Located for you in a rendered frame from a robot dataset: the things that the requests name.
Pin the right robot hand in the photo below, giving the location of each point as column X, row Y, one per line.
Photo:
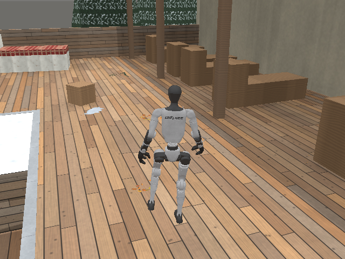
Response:
column 199, row 152

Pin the right robot shin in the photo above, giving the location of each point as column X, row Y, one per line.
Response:
column 180, row 199

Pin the right robot forearm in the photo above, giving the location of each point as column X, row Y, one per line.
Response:
column 198, row 141

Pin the robot right thigh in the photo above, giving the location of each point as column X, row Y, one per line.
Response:
column 182, row 169

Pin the left robot upper arm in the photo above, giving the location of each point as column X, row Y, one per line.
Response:
column 154, row 121

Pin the right robot upper arm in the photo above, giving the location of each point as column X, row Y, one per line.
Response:
column 193, row 123

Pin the left robot forearm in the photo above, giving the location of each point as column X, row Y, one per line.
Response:
column 146, row 143

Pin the left robot hand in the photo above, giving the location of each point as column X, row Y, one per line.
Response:
column 141, row 156

